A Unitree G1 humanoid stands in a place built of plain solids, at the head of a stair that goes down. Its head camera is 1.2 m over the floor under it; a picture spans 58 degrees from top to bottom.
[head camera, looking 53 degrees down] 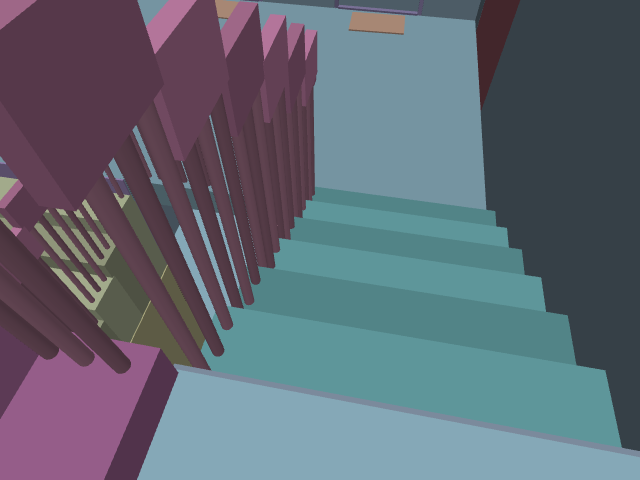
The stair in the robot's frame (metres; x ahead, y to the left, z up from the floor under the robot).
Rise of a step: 0.17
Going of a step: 0.29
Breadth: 1.31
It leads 11 degrees to the right of straight ahead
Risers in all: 7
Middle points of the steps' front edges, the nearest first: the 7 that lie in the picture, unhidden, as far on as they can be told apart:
0.34 -0.23 0.00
0.63 -0.28 -0.17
0.91 -0.33 -0.34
1.19 -0.39 -0.51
1.48 -0.44 -0.68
1.76 -0.49 -0.85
2.04 -0.54 -1.02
